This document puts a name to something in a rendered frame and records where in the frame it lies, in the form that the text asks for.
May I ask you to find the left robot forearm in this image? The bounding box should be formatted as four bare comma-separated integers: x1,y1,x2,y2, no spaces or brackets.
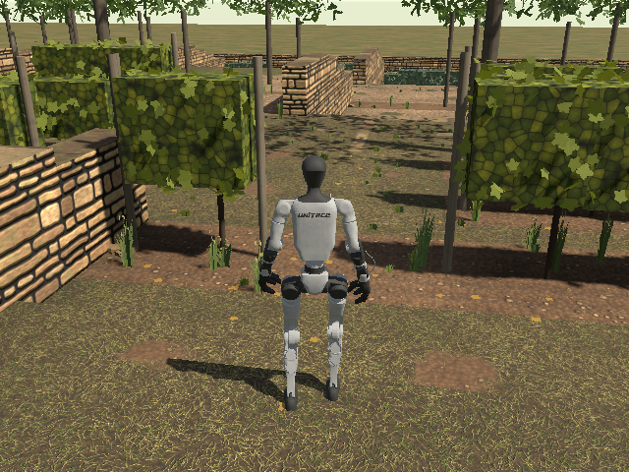
259,236,278,276

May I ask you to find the robot right hand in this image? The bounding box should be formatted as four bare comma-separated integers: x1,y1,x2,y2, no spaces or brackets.
348,278,371,304

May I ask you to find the robot left hand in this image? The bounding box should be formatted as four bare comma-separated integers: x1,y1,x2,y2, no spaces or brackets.
258,273,281,294

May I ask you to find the right robot upper arm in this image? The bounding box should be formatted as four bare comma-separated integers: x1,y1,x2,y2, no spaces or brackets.
335,199,361,254

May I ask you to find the right robot forearm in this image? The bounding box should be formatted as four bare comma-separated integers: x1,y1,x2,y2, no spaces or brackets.
350,238,370,282

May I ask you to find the right robot thigh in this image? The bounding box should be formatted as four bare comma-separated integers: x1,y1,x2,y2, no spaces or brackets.
326,273,348,341

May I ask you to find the left robot upper arm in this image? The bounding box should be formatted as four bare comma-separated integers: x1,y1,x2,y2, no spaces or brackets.
267,199,294,252

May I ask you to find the right robot foot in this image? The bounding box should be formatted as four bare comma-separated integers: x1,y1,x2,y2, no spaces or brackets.
326,377,340,401

